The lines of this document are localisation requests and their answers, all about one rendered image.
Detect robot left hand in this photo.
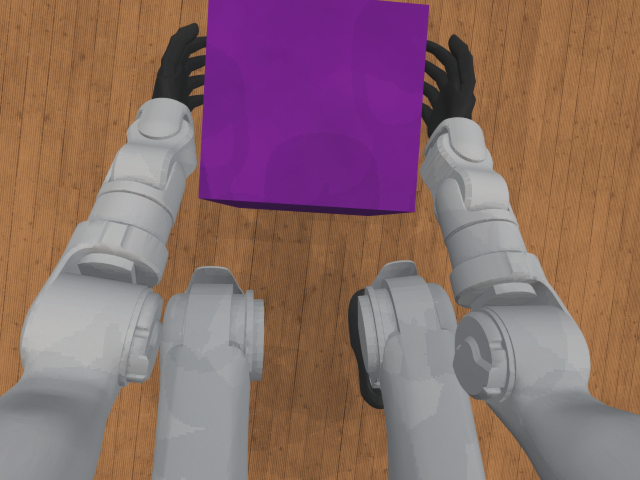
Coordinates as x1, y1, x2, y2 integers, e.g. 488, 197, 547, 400
152, 23, 207, 112

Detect robot right upper arm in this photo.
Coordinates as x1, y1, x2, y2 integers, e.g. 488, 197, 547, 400
453, 305, 640, 480

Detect right robot foot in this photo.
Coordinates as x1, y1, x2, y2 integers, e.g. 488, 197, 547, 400
348, 289, 384, 409

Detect carton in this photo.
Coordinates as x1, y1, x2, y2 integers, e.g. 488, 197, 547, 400
198, 0, 429, 216

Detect robot left forearm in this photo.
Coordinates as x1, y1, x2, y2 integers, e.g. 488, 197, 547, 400
20, 98, 197, 369

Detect robot left upper arm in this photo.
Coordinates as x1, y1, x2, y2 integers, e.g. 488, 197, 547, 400
0, 272, 163, 480

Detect robot right forearm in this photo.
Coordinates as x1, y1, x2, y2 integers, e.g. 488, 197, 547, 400
420, 117, 591, 376

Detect left robot shin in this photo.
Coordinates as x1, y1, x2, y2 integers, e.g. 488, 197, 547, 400
160, 266, 244, 373

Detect robot right hand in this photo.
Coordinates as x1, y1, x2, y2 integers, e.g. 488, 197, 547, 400
421, 34, 476, 138

